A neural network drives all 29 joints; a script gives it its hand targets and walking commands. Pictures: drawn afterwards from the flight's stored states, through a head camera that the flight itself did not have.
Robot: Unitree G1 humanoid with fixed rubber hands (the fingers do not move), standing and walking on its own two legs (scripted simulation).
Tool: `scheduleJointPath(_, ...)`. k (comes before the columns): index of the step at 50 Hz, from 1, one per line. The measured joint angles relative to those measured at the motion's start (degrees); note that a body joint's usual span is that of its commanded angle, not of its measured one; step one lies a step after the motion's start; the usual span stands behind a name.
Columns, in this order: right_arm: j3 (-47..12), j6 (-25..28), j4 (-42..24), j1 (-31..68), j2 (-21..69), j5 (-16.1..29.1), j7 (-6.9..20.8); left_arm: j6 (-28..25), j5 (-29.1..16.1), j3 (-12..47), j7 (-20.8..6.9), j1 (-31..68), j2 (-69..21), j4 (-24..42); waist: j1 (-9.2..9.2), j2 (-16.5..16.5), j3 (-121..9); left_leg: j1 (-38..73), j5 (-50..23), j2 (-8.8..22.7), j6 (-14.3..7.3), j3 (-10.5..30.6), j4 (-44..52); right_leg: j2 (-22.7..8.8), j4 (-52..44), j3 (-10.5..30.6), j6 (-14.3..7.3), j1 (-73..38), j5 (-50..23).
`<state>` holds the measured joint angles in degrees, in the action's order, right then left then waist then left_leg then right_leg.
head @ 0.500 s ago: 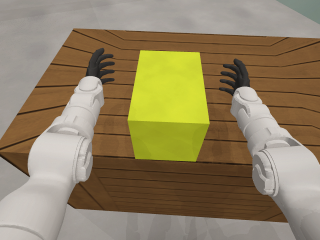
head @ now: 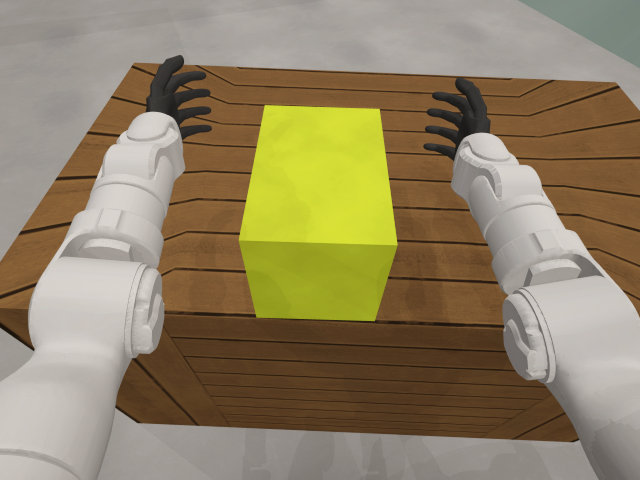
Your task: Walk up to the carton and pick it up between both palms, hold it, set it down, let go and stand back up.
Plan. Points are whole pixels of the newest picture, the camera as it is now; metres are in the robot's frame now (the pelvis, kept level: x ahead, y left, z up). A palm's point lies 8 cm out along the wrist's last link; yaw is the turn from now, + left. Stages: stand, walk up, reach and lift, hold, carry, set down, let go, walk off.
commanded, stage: set down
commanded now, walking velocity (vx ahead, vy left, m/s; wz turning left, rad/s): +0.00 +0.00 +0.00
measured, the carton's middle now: (319, 211) +0.48 +0.02 +0.04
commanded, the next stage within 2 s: none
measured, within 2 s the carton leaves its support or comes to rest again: neither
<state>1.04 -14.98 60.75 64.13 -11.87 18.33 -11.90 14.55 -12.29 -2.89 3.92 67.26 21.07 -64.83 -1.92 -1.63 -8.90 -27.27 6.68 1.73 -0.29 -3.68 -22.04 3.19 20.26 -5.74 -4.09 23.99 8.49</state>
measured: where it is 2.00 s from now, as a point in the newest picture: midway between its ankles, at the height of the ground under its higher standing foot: outside the picture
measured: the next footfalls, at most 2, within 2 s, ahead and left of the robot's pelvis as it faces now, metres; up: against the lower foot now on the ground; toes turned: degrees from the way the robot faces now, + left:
none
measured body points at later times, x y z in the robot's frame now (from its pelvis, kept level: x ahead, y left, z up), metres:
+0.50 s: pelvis +0.01 +0.01 +0.00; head +0.03 +0.03 +0.45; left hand +0.44 +0.21 +0.12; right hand +0.43 -0.16 +0.13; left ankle +0.03 +0.11 -0.74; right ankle +0.01 -0.07 -0.74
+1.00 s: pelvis +0.00 +0.02 +0.01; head +0.01 +0.02 +0.45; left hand +0.35 +0.23 +0.08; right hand +0.35 -0.15 +0.07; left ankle +0.03 +0.11 -0.74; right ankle +0.01 -0.07 -0.74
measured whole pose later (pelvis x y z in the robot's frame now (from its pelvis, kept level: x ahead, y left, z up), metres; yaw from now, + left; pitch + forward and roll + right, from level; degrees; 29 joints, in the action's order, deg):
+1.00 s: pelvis +0.00 +0.02 +0.01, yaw -1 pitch +1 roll +0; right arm 0.8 -12.1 19.7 17.8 -6.4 13.1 -9.3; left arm 19.6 -8.8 -5.2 2.6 19.1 12.6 -17.4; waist 1.5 -1.0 -0.5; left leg -13.5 7.6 0.5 -1.6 -5.6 -19.6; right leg 2.1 19.6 -3.6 -2.8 11.6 9.6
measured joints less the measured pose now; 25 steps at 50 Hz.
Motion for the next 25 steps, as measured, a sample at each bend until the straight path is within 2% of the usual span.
scheduleJointPath(7, -2.42, -1.5, -0.74, -2.7, -1.06, 1.68, -0.52, 1.72, 0.71, -0.85, -1.73, -2.65, -0.37, 1.63, 0.51, 0.82, 0.32, 4.86, 0.29, -0.29, -0.16, 0.06, 1.68, -0.08, -2.26, 0.08, 0.26, -5.17, -0.01)
scheduleJointPath(14, -3.73, 0.02, -6.14, -9.92, 0.23, 1.82, -0.98, 0.96, 2.79, -2.66, -3.9, -10.31, -1.83, 6.68, 0.15, 0.71, 3.34, 9.17, 0.98, -0.6, -0.32, 0.28, 1.81, -0.33, -2.48, -0.07, 0.61, -9.64, 0.72)
scheduleJointPath(19, -2.36, 0.86, -10.06, -14.18, 1.3, 1.03, -0.36, 0.95, 2.04, -1.82, -2.8, -15.79, -2.52, 12.28, -0.07, 0.17, 4.85, 8.82, 1.19, -0.55, -0.26, 0.39, 0.97, -0.33, -1.97, -0.19, 0.43, -9.46, 0.81)
scheduleJointPath(25, -1.87, 1.95, -18.09, -21.31, 2.61, -0.35, 0.05, 2.74, 3.27, -3.0, -1.96, -25.02, -5.35, 23.37, 0.08, -0.37, 4.5, 8.67, 1.29, -0.25, -0.31, -0.21, 1.02, -0.04, -2.74, 0.46, 0.62, -9.41, 0.23)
